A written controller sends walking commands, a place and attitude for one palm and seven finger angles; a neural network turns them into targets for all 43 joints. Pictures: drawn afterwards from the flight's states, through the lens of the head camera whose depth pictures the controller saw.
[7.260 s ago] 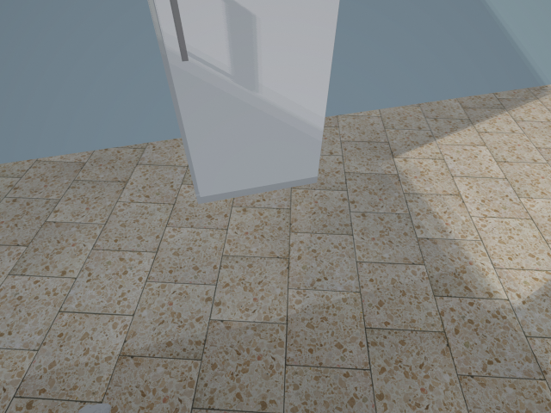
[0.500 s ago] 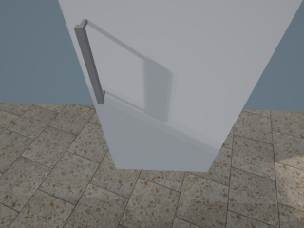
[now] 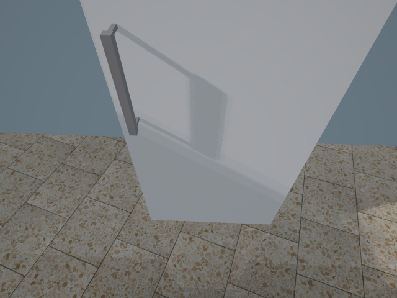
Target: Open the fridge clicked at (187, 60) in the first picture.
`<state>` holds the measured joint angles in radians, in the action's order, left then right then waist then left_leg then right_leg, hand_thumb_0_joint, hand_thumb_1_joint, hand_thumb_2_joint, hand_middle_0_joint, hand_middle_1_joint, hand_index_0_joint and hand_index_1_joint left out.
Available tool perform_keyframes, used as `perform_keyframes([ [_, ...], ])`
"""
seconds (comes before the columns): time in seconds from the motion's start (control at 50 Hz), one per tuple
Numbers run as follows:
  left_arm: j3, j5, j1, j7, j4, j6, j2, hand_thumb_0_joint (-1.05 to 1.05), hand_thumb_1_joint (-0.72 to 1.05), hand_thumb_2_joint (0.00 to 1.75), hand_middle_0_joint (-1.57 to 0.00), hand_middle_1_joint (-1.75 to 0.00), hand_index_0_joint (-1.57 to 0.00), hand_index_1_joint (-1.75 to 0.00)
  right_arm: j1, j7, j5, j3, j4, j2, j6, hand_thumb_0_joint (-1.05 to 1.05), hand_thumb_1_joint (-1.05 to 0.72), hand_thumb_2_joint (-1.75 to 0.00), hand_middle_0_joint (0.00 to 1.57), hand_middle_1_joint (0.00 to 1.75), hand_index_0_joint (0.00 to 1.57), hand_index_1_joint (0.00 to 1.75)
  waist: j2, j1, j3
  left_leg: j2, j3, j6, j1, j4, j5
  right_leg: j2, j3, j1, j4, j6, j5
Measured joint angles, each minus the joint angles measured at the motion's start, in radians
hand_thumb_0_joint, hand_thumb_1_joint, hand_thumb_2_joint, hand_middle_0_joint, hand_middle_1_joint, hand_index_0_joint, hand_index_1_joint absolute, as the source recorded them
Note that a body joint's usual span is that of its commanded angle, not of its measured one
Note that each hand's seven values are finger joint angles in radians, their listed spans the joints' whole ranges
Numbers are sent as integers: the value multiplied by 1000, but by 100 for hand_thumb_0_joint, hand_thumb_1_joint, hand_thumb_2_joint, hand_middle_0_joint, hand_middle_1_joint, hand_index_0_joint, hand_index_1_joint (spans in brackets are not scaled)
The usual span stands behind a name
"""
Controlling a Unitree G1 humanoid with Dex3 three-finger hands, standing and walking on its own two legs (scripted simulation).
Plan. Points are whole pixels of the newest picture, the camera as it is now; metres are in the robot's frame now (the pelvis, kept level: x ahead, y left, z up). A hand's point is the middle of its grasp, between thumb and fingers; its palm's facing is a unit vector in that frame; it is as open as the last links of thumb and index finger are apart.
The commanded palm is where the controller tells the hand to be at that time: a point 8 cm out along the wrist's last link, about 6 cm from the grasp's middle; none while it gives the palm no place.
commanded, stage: shuffle to correct the standing spot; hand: left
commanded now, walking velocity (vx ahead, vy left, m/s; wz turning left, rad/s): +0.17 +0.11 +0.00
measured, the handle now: (124, 86) +0.54 +0.22 +0.14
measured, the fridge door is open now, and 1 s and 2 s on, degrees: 0 0 0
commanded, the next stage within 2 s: come to a stop and stand still in 0.28 s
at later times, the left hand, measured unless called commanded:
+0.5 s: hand out of the picture +0.03 +0.19 -0.19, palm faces +0.12 -0.98 -0.16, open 7.4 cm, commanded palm none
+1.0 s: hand out of the picture +0.10 +0.20 -0.18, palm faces +0.03 -0.97 -0.25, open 7.3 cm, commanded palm none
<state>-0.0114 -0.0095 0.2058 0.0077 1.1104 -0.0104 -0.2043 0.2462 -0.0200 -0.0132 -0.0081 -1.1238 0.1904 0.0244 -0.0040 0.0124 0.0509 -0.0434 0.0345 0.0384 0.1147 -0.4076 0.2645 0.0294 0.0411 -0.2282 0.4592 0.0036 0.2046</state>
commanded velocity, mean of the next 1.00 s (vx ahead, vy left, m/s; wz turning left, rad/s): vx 0.01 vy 0.01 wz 0.00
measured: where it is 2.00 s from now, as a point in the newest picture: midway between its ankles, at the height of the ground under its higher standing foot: outside the picture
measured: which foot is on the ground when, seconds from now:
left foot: down 0.00-0.96, up 0.98-1.00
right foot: down 0.00-1.00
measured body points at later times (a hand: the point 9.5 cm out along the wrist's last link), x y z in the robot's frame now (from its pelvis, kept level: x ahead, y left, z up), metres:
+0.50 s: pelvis +0.06 +0.02 -0.01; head +0.08 +0.03 +0.43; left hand +0.03 +0.24 -0.18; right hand +0.00 -0.18 -0.17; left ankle +0.00 +0.13 -0.73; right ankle +0.03 -0.10 -0.74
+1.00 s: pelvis +0.05 +0.01 -0.01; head +0.08 +0.00 +0.44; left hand +0.10 +0.25 -0.16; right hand +0.10 -0.23 -0.17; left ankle +0.04 +0.14 -0.73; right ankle +0.04 -0.09 -0.74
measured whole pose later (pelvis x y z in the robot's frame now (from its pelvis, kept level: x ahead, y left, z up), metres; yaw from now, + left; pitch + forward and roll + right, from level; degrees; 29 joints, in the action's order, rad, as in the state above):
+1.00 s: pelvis +0.05 +0.01 -0.01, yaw +0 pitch +0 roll +1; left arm -0.03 -0.02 0.22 0.05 1.01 -0.01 -0.16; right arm 0.20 -0.02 0.00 0.04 -1.01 0.18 -0.01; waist 0.02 -0.01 0.07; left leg -0.06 0.09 0.01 0.27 -0.63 0.35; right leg 0.02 0.07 -0.25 0.59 0.02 0.33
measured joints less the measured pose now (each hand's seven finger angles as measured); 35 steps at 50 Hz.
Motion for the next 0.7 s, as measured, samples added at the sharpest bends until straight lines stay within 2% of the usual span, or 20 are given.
perform_keyframes([
  [0.26, -22, -9, 86, -3, -20, 19, 43, 0, 91, 90, -19, -30, -20, -30, 92, 9, -12, 3, 13, -33, -18, 0, -91, -90, 20, 30, 19, 30, -10, 11, -30, 7, -1, -18, 43, -118, 88, 12, -2, -32, 95, -5, 78],
  [0.34, -29, -14, 118, -7, -16, 26, 52, 0, 91, 90, -20, -30, -20, -30, 145, 3, -10, 4, 17, -59, 0, 0, -91, -90, 20, 30, 19, 30, -24, 8, -25, 24, 14, -31, 24, -123, 116, 26, -5, -54, 179, 22, 166],
  [0.38, -31, -15, 123, -8, -18, 17, 56, 1, 91, 90, -19, -30, -20, -30, 166, -1, -8, 2, 14, -72, 4, 0, -90, -90, 20, 30, 19, 30, -22, 4, -12, 26, 17, -33, 15, -134, 134, 22, 10, -46, 172, 32, 152],
  [0.44, -36, -11, 119, -4, -24, -16, 72, 1, 91, 90, -19, -30, -20, -30, 183, -1, -1, 2, -1, -83, -3, 0, -90, -90, 20, 30, 19, 30, 6, -3, 3, 12, 8, -41, 62, -251, 182, 19, 37, -24, 171, -4, 151],
  [0.48, -37, -11, 117, 8, -28, -28, 78, 0, 91, 90, -19, -30, -20, -30, 171, -3, 3, 4, -9, -92, -19, 0, -90, -90, 20, 30, 19, 30, 0, -1, 10, 13, 22, -42, 118, -338, 229, 30, 53, -5, 157, -11, 164],
  [0.5, -36, -12, 117, 14, -28, -25, 81, 0, 91, 90, -19, -30, -20, -30, 160, -4, 6, 5, -9, -96, -22, 0, -90, -90, 20, 30, 19, 30, -7, 1, 14, 14, 30, -41, 128, -316, 212, 36, 56, 3, 150, -13, 165],
  [0.54, -32, -7, 120, 21, -24, -10, 87, 0, 91, 90, -19, -30, -20, -30, 140, -7, 7, 8, -1, -96, -7, 1, -90, -90, 20, 30, 19, 30, -13, 5, 17, 10, 40, -45, 114, -199, 64, 40, 55, 8, 160, -23, 175],
  [0.58, -28, -2, 117, 26, -10, 14, 86, 0, 91, 90, -19, -30, -20, -30, 113, -15, 3, 8, 0, -104, 4, 1, -90, -90, 20, 30, 19, 30, -36, 14, 16, 20, 64, -52, 94, -191, 82, 48, 31, 10, 173, -24, 195],
  [0.64, -23, -1, 101, 28, 5, 33, 81, 0, 91, 90, -19, -30, -20, -30, 70, -33, -6, 3, 4, -113, 5, 1, -91, -90, 20, 30, 19, 30, -57, 13, 11, 34, 84, -56, 62, -144, 100, 48, 13, 11, 166, -17, 190],
  [0.7, -21, -2, 76, 29, 4, 28, 83, 1, 92, 90, -19, -30, -20, -30, 45, -42, 0, 15, -1, -93, -4, 3, -94, -90, 20, 30, 20, 30, -41, 9, 19, 34, 80, -53, 45, -114, 85, 43, 18, 38, 116, -25, 165],
])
